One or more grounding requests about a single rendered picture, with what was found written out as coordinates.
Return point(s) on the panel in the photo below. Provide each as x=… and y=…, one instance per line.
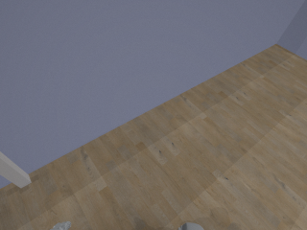
x=12, y=172

